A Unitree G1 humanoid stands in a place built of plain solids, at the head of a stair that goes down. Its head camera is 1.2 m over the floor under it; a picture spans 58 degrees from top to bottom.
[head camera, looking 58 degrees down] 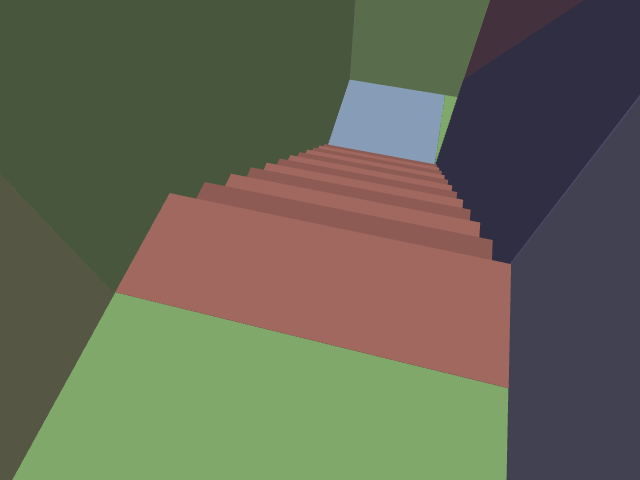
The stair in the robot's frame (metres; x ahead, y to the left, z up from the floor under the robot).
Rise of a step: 0.19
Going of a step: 0.21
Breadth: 1.36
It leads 14 degrees to the right of straight ahead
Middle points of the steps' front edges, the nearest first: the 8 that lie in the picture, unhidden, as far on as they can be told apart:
0.80 -0.04 0.00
1.01 -0.09 -0.19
1.21 -0.14 -0.37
1.42 -0.19 -0.56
1.63 -0.24 -0.75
1.83 -0.30 -0.94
2.04 -0.35 -1.13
2.25 -0.40 -1.32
